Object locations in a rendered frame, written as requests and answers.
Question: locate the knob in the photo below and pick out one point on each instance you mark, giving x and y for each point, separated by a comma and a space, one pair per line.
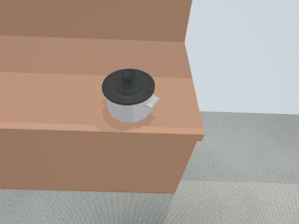
127, 76

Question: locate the lid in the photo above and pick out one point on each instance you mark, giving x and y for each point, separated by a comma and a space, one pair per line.
134, 93

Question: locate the table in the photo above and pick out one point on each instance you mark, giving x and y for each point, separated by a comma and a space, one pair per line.
56, 132

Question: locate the pot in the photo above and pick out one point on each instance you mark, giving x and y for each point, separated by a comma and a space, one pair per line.
131, 113

